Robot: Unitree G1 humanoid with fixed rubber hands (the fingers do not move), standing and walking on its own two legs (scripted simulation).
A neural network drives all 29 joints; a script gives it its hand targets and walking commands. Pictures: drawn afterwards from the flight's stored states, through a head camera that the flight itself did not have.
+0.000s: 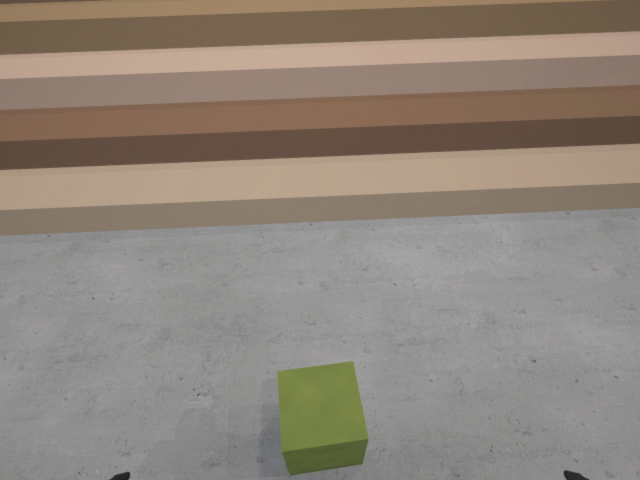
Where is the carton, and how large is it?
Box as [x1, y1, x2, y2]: [277, 361, 368, 474]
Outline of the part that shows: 352,361 277,371 281,447 290,474 362,463 368,438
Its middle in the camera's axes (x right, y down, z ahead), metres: +0.00 +0.50 +1.08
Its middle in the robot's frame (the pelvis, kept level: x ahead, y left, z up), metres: +0.41 +0.04 -0.66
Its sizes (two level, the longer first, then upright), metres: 0.210 0.200 0.250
